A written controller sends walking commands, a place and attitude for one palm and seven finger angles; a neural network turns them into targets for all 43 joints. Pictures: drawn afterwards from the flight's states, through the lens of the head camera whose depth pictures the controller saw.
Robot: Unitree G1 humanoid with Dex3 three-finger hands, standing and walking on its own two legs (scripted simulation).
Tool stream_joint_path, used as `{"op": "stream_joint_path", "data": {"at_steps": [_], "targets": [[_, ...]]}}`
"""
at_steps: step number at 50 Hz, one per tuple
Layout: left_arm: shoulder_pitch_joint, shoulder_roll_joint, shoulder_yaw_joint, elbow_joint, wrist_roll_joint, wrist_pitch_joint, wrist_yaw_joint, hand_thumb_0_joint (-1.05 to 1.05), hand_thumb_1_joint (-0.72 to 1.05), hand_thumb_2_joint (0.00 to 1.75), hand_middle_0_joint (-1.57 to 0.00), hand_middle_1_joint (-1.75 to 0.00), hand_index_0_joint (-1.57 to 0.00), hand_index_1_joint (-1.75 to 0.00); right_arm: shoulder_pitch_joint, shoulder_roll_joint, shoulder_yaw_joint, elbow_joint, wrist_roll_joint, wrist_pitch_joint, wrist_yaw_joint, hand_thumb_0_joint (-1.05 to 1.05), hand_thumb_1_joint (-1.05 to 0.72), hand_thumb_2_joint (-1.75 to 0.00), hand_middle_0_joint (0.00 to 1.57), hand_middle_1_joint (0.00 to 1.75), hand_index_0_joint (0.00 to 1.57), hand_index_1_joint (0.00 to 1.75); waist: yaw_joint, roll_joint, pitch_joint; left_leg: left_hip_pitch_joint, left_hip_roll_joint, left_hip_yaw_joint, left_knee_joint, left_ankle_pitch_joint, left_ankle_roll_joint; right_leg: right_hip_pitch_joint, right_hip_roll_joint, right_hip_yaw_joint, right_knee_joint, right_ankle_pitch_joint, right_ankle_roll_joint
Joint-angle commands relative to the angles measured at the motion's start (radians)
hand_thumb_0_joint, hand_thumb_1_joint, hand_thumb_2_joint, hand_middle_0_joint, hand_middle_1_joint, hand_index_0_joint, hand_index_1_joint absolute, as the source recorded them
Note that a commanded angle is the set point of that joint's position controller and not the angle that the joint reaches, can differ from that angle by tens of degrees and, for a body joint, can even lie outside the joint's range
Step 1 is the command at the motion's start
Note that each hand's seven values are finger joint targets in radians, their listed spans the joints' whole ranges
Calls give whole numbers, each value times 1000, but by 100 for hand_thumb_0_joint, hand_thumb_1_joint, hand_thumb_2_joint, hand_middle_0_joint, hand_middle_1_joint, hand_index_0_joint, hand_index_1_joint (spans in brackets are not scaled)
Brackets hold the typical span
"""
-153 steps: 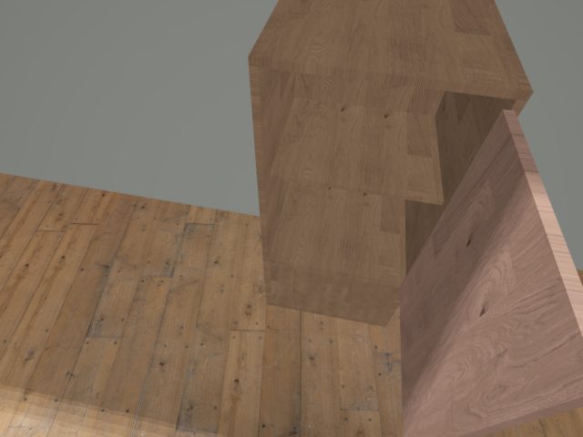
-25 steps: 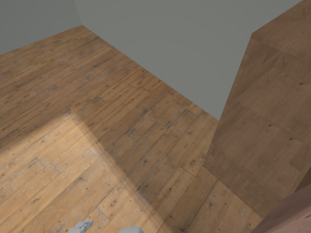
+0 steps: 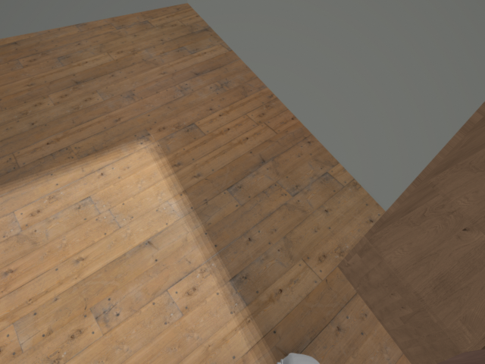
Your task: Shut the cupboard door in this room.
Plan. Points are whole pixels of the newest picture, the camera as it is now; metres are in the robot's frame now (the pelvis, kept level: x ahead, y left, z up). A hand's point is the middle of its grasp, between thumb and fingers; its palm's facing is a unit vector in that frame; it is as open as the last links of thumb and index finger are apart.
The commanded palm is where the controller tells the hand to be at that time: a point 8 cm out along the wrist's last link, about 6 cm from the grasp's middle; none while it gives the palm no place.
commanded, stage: turn or walk to find it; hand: left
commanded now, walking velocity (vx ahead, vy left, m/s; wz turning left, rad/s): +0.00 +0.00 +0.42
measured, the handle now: out of the picture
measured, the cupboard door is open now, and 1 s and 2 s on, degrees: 77 65 65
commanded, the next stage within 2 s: stand and wait in 0.66 s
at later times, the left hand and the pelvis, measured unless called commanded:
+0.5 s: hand out of the picture +0.01 +0.18 -0.17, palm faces +0.25 -0.94 -0.24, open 7.4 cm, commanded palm none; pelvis -0.02 -0.02 -0.01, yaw +14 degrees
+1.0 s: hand out of the picture -0.02 +0.19 -0.17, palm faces +0.36 -0.91 -0.22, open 7.4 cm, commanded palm none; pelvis -0.02 -0.01 -0.01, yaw +20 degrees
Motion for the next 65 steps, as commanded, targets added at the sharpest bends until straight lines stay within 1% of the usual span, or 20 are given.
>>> {"op": "stream_joint_path", "data": {"at_steps": [1,7,9,10,14,21,26,27,28,29,30,35,44,47,50,52,57,61,63,65], "targets": [[-33,37,6,-99,0,-31,0,0,90,90,-20,-30,-20,-30,28,-186,-36,-61,-6,-17,7,0,-90,-90,20,30,20,30,-17,167,-135,132,259,-283,-120,406,128,13,20,9,-131,-24,-8],[84,79,14,-88,-1,-62,10,0,90,90,-20,-30,-20,-30,-21,-159,-40,-89,8,-12,21,0,-90,-90,20,30,20,30,45,108,-169,-41,157,-280,10,266,31,351,16,23,-608,261,-18],[105,215,39,-96,17,-71,18,0,90,90,-20,-30,-20,-30,-23,-73,-35,-127,8,-13,28,0,-90,-90,20,30,20,30,58,-243,-130,-319,-42,-36,356,-333,-87,434,-393,364,-692,457,-192],[81,186,33,-108,10,-73,20,0,90,90,-20,-30,-20,-30,-35,-112,-46,-114,-2,2,25,0,-90,-90,20,30,20,30,50,-203,-115,-305,3,-83,533,-350,-88,340,-391,324,-689,517,-233],[-28,111,19,-133,12,-80,18,0,90,90,-20,-30,-20,-30,0,-85,-42,-65,4,18,45,0,-90,-90,20,30,20,30,-12,-105,-43,-294,54,-25,720,-178,-123,285,-248,71,-644,613,-200],[78,153,37,-94,22,-71,17,0,90,90,-20,-30,-20,-30,-114,-49,-28,-83,9,13,53,0,-90,-90,20,30,20,30,56,-181,-51,-197,60,71,421,-214,-125,334,-262,1,-599,668,-195],[62,171,46,-81,17,-59,15,0,90,90,-20,-30,-20,-30,-43,-67,-24,-61,10,-5,47,0,-90,-90,20,30,20,30,17,-166,-113,5,43,115,78,-65,-102,307,-248,-65,-452,641,-129],[62,154,43,-82,9,-56,11,0,90,90,-20,-30,-20,-30,4,-101,-33,-52,7,-12,48,0,-90,-90,20,30,20,30,-8,-72,-146,125,79,76,-38,69,-85,235,-227,-95,-334,551,-86],[87,99,37,-109,2,-49,5,0,90,90,-20,-30,-20,-30,52,-203,-57,-53,-4,-21,42,0,-90,-90,20,30,20,30,-27,200,-191,270,305,-223,-74,357,21,6,-111,-153,-128,198,-10],[44,51,15,-149,7,-44,5,0,90,90,-20,-30,-20,-30,98,-267,-67,-48,3,-17,35,0,-90,-90,20,30,20,30,-48,328,-192,245,464,-365,-122,558,151,-106,-42,-97,43,-253,15],[-24,69,17,-141,12,-32,12,0,90,90,-20,-30,-20,-30,123,-243,-64,-27,0,-22,21,0,-90,-90,20,30,20,30,-75,272,-199,200,440,-383,-139,428,166,-117,-46,-4,155,-210,1],[20,55,15,-59,9,-30,-7,0,90,90,-20,-30,-20,-30,-19,-162,-25,-63,2,-36,6,0,-90,-90,20,30,20,30,6,160,-123,92,274,-178,-155,337,93,-59,-41,12,124,28,2],[26,6,-16,-24,6,-38,-1,0,90,90,-20,-30,-20,-30,-2,-140,-17,-25,-5,-27,4,0,-90,-90,20,30,20,30,-3,168,-119,105,276,-207,-168,232,104,103,13,-17,-272,6,-13],[116,11,-19,21,7,-60,6,0,90,90,-20,-30,-20,-30,-19,-112,-12,-11,6,-30,7,0,-90,-90,20,30,20,30,40,118,-136,58,213,-154,-83,213,39,271,14,-25,-564,228,-13],[87,138,-6,17,13,-79,16,0,90,90,-20,-30,-20,-30,-8,-15,10,-25,15,-27,24,0,-90,-90,20,30,20,30,10,-142,-72,-83,36,-10,71,-134,-72,274,-273,222,-679,356,-127],[74,122,2,8,15,-77,18,0,90,90,-20,-30,-20,-30,-78,-52,-7,-40,3,-3,23,0,-90,-90,20,30,20,30,36,-280,-17,-125,45,-8,279,-254,-80,208,-286,244,-716,412,-202],[77,121,26,-8,25,-76,20,0,90,90,-20,-30,-20,-30,-97,-35,-13,-38,17,-4,31,0,-90,-90,20,30,20,30,43,-133,-45,-184,60,32,409,-281,-101,355,-266,71,-595,797,-215],[69,155,38,-18,22,-66,18,0,90,90,-20,-30,-20,-30,-75,-33,-9,-46,14,-8,35,0,-90,-90,20,30,20,30,32,-146,-77,-57,51,85,179,-153,-102,315,-253,14,-524,703,-170],[56,138,36,-28,10,-59,13,0,90,90,-20,-30,-20,-30,-10,-67,-17,-40,8,-17,37,0,-90,-90,20,30,20,30,-3,-68,-114,103,70,65,-32,73,-84,231,-208,-52,-392,551,-92],[68,44,15,-88,2,-51,4,0,90,90,-20,-30,-20,-30,56,-223,-52,-55,0,-25,28,0,-90,-90,20,30,20,30,-24,317,-170,250,423,-352,-110,595,129,-70,-33,-100,-53,-181,14]]}}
